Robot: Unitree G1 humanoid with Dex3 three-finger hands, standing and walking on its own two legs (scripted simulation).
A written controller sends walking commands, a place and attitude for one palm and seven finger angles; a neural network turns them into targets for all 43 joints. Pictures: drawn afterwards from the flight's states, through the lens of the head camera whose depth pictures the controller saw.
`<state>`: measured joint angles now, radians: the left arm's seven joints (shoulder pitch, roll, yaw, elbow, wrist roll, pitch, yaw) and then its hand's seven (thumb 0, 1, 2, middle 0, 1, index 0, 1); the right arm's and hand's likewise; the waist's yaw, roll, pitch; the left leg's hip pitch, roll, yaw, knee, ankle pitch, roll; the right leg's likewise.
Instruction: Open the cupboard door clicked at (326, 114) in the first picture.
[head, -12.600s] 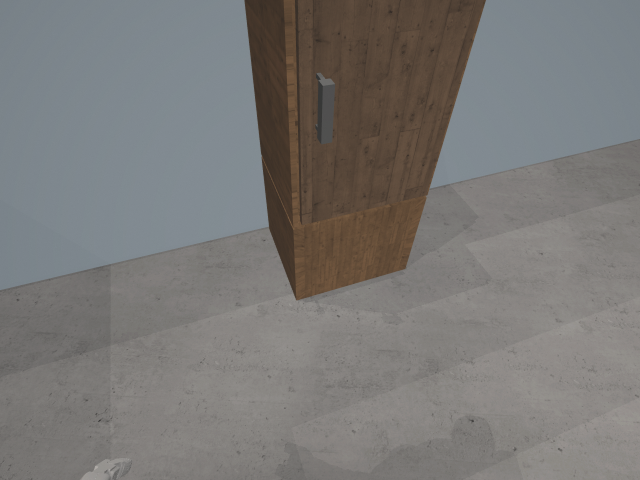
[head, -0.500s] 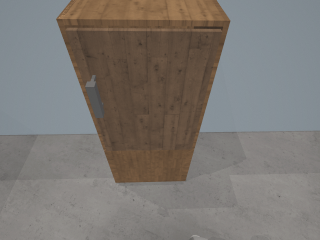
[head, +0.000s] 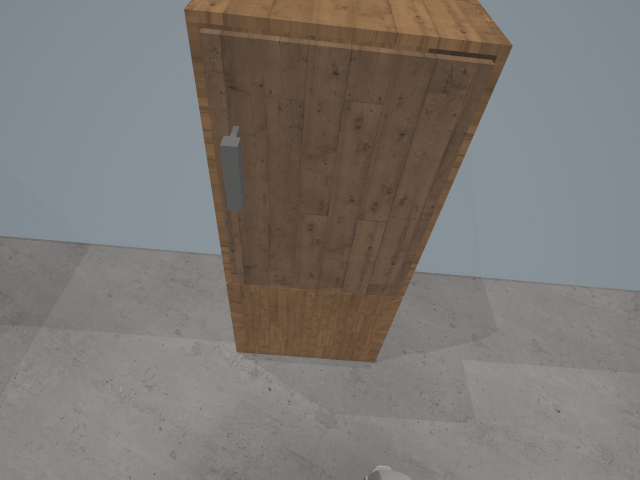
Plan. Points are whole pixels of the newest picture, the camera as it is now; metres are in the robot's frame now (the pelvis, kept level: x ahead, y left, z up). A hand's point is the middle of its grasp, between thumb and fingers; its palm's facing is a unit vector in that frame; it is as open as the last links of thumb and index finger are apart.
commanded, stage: come to a stop and stand still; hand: left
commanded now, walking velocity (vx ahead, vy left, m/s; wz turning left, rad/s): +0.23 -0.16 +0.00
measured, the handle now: (236, 168) +0.59 +0.18 +0.05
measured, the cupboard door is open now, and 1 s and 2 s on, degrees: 0 0 0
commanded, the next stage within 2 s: look again from close up in 0.98 s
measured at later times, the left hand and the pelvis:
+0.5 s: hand out of the picture +0.05 +0.15 -0.16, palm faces -0.03 -0.98 -0.21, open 7.2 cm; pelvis +0.00 -0.03 +0.01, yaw -1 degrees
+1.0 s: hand out of the picture -0.01 +0.09 -0.16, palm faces +0.06 -0.99 -0.15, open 7.3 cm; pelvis +0.02 -0.06 +0.02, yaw +0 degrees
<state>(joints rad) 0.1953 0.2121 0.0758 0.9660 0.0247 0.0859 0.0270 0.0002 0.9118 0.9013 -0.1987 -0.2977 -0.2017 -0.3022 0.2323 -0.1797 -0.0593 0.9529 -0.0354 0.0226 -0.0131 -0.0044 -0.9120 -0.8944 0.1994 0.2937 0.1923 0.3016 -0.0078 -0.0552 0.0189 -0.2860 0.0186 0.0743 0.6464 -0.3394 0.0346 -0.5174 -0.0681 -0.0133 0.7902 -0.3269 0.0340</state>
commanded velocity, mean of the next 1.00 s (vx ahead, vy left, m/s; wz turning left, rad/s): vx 0.02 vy -0.04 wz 0.00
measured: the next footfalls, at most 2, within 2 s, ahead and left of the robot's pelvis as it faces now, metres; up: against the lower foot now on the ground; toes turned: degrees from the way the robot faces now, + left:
right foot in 0.48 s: +0.04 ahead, -0.16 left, +0.00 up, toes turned -3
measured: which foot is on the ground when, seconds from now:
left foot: down 0.00-1.00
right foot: up 0.00-0.46, down 0.48-1.00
